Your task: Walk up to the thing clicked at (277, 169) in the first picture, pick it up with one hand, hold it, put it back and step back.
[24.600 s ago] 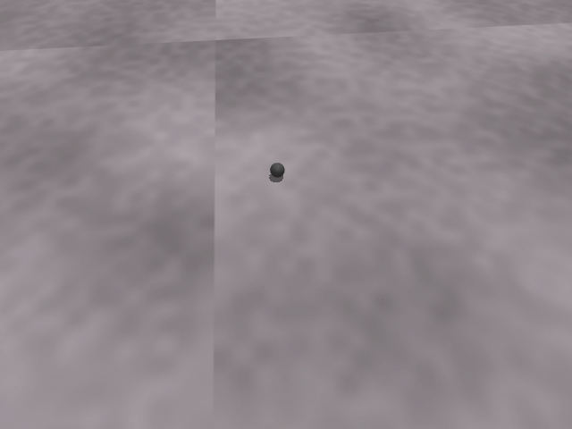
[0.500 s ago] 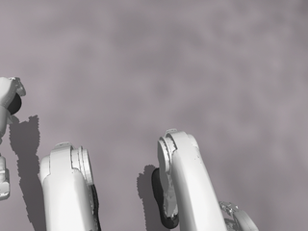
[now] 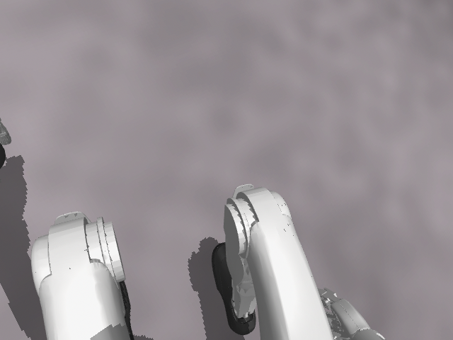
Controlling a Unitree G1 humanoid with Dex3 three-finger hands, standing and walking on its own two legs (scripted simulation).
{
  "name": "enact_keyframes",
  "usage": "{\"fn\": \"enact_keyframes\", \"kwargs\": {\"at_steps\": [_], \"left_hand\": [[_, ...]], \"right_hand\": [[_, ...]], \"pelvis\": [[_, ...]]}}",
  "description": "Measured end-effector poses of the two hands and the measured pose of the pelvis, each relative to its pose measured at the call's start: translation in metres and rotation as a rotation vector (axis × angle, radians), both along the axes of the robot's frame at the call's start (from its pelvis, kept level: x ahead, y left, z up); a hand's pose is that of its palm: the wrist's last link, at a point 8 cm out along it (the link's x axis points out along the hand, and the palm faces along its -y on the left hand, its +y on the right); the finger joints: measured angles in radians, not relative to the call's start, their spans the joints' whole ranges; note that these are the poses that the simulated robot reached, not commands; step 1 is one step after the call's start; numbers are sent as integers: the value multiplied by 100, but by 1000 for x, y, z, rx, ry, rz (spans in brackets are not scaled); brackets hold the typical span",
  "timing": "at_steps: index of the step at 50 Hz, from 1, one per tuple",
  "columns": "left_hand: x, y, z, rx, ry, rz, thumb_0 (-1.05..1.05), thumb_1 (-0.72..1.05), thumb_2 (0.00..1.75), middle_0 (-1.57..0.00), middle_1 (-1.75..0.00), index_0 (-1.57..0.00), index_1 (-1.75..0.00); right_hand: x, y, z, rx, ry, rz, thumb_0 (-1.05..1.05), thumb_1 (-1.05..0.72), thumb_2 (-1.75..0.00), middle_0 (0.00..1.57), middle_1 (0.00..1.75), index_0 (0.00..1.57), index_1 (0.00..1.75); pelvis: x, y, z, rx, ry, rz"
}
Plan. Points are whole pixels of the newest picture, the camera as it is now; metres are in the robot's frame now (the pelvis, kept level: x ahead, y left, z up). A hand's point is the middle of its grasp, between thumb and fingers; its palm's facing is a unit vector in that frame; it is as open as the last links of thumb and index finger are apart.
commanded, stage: rest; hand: left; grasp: from above
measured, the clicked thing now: out of the picture +0.43 +0.35 -0.21
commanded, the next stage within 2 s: open in 1.40 s
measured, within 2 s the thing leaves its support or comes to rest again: rests again in 1.06 s
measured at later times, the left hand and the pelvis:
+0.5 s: hand out of the picture +0.41 +0.33 -0.23, palm faces -0.43 -0.15 -0.89, open 8.8 cm; pelvis +0.00 +0.00 -0.01, yaw -2 degrees
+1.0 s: hand (0, 166) +0.42 +0.33 -0.25, palm faces -0.44 -0.15 -0.89, open 8.8 cm; pelvis +0.00 +0.01 -0.01, yaw -4 degrees
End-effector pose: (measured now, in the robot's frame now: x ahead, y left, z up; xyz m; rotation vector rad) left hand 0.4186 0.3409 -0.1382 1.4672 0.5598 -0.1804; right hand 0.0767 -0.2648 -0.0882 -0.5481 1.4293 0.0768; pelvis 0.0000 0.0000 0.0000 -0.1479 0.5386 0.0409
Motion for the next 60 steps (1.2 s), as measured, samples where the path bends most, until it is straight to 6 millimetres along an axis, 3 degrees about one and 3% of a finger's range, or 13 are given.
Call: {"fn": "enact_keyframes", "kwargs": {"at_steps": [16,60], "left_hand": [[4,-7,-26,-43,8,10,1,7,64,-59,-79,-72,-79],[5,-5,-55,-31,-4,27,1,8,59,-61,-76,-74,-75]], "right_hand": [[-4,3,1,3,27,53,0,-91,-90,20,30,20,30],[2,13,14,19,11,189,0,-91,-90,20,30,20,30]], "pelvis": [[3,1,-7,-16,-27,-19],[1,8,-13,-59,-74,-41]]}}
